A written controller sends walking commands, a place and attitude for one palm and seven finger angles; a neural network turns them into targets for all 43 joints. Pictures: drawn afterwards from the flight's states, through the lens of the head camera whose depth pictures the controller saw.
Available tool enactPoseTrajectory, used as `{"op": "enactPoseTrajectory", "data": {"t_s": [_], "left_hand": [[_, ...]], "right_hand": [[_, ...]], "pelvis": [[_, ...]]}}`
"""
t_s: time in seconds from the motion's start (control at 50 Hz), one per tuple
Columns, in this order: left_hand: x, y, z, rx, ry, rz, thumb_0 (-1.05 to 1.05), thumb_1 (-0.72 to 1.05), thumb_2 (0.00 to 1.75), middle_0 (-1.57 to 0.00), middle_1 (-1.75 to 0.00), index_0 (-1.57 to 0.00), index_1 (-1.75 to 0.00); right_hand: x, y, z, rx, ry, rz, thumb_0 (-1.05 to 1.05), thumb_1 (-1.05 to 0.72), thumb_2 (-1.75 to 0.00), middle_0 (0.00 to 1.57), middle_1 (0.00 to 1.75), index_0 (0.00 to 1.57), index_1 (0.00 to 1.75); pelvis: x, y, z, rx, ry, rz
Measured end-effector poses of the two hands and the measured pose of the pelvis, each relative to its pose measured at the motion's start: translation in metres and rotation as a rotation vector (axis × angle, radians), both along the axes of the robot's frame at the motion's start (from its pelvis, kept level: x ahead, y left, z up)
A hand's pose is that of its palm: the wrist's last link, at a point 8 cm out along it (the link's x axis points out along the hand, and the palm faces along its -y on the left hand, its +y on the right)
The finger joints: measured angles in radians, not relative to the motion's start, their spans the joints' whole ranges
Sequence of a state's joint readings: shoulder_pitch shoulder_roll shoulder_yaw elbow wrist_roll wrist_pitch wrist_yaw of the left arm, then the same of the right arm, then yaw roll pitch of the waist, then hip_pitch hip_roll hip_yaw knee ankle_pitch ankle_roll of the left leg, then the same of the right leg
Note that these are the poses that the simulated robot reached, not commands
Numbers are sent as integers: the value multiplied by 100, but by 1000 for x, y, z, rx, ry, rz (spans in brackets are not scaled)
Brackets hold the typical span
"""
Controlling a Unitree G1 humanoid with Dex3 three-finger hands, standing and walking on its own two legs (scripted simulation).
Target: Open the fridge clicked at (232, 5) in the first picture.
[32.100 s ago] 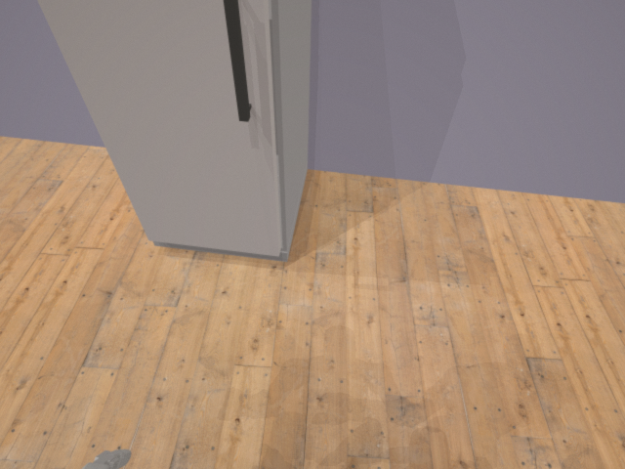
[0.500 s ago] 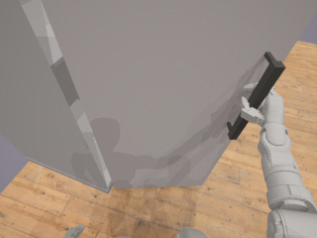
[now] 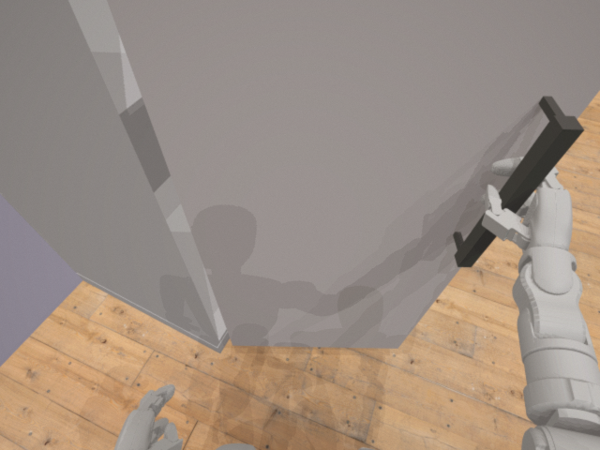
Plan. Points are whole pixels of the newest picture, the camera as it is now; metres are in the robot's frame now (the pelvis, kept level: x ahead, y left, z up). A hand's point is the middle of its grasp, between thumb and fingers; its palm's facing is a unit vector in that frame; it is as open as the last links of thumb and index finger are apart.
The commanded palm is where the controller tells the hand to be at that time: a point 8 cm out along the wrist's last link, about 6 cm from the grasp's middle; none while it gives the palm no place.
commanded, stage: stop walking and hold the door back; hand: right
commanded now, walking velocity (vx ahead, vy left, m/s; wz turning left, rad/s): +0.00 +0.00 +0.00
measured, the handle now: (498, 196) +0.45 -0.23 +0.09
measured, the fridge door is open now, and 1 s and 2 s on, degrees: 65 65 65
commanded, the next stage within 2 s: loosen the grip on the handle in 0.06 s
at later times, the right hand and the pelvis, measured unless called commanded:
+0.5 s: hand (496, 219) +0.40 -0.21 +0.10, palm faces +0.19 +0.96 -0.20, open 11.2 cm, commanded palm +0.38 -0.26 +0.11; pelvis -0.02 -0.01 -0.01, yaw +1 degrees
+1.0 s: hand (523, 226) +0.40 -0.25 +0.09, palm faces +0.24 +0.95 -0.19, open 14.6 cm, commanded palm +0.37 -0.30 +0.10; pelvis +0.01 -0.02 -0.01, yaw +2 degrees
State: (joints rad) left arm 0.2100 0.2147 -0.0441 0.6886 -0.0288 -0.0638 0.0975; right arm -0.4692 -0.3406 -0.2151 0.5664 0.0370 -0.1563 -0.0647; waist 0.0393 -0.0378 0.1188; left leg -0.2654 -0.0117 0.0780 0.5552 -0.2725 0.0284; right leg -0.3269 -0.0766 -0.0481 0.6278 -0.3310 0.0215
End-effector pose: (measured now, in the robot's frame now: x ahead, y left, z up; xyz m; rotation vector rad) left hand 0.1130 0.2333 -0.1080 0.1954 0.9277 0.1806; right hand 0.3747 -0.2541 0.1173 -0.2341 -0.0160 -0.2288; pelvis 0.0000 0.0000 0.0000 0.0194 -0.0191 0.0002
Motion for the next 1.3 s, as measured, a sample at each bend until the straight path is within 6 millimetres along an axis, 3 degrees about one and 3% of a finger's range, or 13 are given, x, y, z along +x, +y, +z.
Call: {"op": "enactPoseTrajectory", "data": {"t_s": [0.14,0.2,0.26,0.34,0.44,0.54,0.66,0.78,1.08,1.18,1.3], "left_hand": [[20,8,20,72,-58,-1,1,90,90,-20,-30,-20,-30],[22,10,28,76,-93,-6,1,90,90,-20,-30,-20,-30],[17,14,39,66,-150,-23,1,90,90,-20,-30,-20,-30],[1,22,36,63,-167,-18,1,90,90,-20,-30,-20,-30],[-31,27,20,65,-85,10,1,90,90,-20,-30,-20,-30],[-62,24,6,61,7,39,1,90,90,-20,-30,-20,-30],[-78,16,-1,47,57,74,1,90,90,-20,-30,-20,-30],[-63,8,-2,33,51,69,2,90,90,-20,-30,-20,-30],[15,0,10,61,-60,-20,1,90,90,-20,-30,-20,-30],[23,-3,11,60,-62,-28,1,90,90,-20,-30,-20,-30],[20,-5,7,56,-41,-23,1,90,90,-20,-30,-20,-30]], "right_hand": [[0,-2,-1,28,-2,27,-4,-66,-77,45,140,41,140],[5,-7,2,-5,18,55,-5,-62,-76,45,140,42,140],[9,-11,3,84,52,53,-4,-56,-75,45,140,43,140],[-1,-12,6,81,9,27,-2,-43,-68,44,139,44,140],[-6,-9,2,35,-21,28,-1,-8,-51,42,137,41,139],[-3,-5,-9,28,-2,44,0,27,-34,40,134,40,135],[2,-8,-13,26,-21,46,-1,46,-24,37,129,37,129],[-2,-15,-14,41,-29,28,-1,53,-21,33,122,32,122],[-7,-57,-17,44,-25,-14,-2,55,-20,26,115,26,116],[-9,-68,-17,44,-18,-9,-2,55,-20,25,115,26,115],[-14,-81,-18,45,-9,-18,-2,55,-20,25,115,26,115]], "pelvis": [[2,-8,4,-13,-1,14],[0,-9,5,-15,10,24],[-2,-7,5,-27,40,18],[-9,-9,0,-22,52,18],[-19,-9,-7,-22,70,15],[-23,-9,-10,-21,86,21],[-17,-12,-10,-19,102,39],[-6,-16,-8,-16,105,43],[13,-22,-11,-4,129,19],[17,-23,-11,0,134,15],[19,-24,-12,2,139,15]]}}
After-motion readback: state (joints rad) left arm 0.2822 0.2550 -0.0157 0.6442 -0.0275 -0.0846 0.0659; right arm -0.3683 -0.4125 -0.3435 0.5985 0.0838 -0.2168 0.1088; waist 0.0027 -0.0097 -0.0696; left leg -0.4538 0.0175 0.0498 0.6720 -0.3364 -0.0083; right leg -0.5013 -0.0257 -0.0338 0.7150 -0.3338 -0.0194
